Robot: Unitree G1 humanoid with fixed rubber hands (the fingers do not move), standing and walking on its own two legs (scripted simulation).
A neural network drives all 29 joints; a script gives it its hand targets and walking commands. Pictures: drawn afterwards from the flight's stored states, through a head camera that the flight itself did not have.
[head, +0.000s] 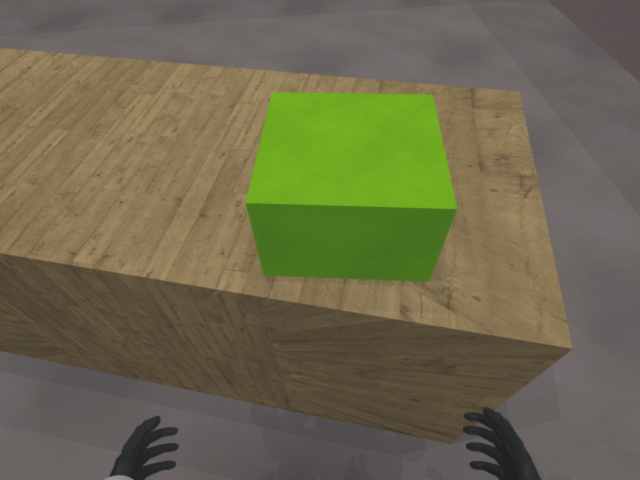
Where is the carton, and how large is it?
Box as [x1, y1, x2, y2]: [246, 92, 456, 281]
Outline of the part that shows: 272,92 246,199 247,210 263,274 428,281 456,210 432,94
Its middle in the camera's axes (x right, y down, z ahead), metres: +0.05 -0.09 +0.64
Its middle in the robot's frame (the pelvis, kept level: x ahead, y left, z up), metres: +0.55 +0.00 +0.02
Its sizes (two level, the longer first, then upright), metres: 0.269 0.256 0.174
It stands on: a pedestal, 0.70 m high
